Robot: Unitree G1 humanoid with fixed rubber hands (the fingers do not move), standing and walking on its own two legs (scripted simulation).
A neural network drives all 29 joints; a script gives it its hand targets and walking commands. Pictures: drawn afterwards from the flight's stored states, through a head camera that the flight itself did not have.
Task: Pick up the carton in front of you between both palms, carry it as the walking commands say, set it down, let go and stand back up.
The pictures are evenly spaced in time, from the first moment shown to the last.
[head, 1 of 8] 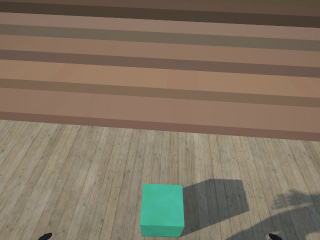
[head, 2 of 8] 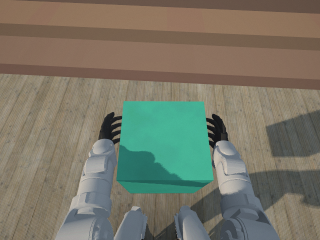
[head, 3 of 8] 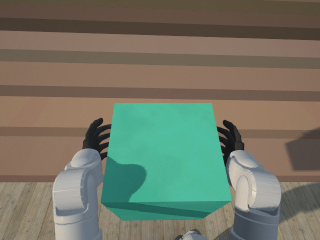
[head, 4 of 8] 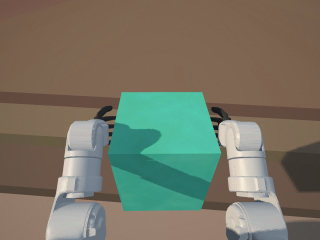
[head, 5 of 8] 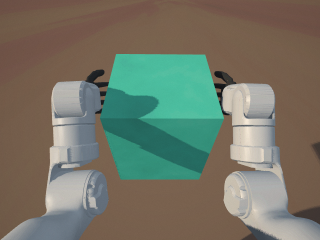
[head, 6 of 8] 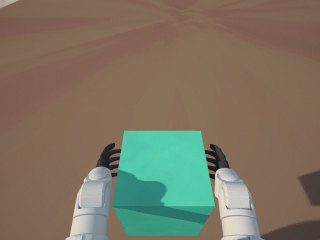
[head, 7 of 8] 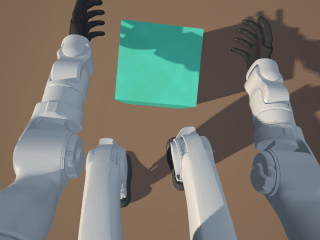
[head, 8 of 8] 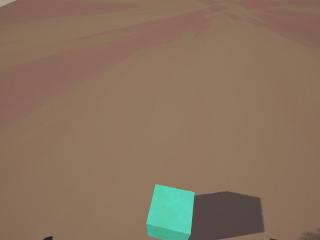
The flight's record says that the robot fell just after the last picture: no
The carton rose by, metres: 1.51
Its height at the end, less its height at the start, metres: +0.75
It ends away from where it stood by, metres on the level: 4.30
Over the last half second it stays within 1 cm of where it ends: yes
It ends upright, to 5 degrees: yes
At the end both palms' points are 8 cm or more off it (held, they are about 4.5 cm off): yes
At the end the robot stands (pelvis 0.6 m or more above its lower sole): yes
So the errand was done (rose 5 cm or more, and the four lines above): yes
